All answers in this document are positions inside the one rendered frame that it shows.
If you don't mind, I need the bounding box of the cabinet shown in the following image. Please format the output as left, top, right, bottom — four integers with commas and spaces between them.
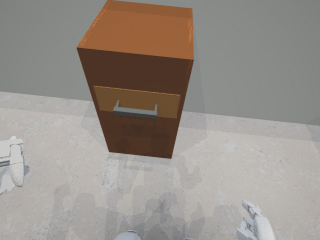
76, 0, 194, 159

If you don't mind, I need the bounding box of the robot left hand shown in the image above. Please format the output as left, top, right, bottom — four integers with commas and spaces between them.
0, 136, 30, 196

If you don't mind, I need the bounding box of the drawer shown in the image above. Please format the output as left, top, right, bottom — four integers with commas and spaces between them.
94, 85, 180, 118

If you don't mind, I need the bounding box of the handle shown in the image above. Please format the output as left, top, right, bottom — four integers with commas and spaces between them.
113, 100, 158, 119

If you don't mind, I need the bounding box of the robot right hand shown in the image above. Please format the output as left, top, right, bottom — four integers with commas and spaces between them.
237, 199, 276, 240

